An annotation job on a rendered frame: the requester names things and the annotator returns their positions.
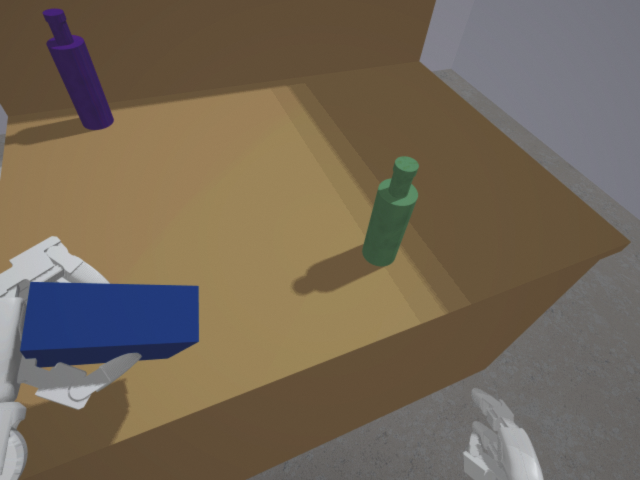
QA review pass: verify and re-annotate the sponge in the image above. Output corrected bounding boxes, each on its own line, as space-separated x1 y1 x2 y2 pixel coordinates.
20 282 199 368

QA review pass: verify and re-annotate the left robot hand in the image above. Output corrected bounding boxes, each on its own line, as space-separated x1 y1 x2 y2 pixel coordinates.
0 236 142 410

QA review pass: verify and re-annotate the right robot hand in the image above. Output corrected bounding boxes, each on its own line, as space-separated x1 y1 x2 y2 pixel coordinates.
463 388 544 480

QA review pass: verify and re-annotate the robot left forearm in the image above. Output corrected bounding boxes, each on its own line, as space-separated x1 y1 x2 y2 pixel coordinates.
0 402 28 480

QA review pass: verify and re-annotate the table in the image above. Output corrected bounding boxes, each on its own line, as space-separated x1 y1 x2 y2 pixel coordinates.
0 0 631 480

